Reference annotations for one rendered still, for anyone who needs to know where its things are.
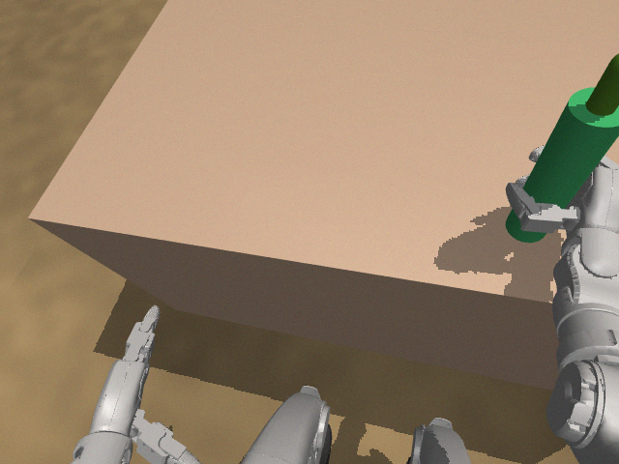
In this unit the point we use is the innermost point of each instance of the right robot arm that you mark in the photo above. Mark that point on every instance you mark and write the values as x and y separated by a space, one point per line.
584 406

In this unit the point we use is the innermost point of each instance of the bottle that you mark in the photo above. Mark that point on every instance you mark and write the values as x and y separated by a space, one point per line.
586 129

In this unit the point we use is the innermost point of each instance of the left robot hand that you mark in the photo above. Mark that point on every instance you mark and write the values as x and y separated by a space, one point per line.
118 406

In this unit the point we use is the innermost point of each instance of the left robot arm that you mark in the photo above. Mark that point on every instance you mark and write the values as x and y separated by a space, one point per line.
106 447

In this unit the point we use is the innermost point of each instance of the right robot hand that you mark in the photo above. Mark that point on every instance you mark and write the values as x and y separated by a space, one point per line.
596 204

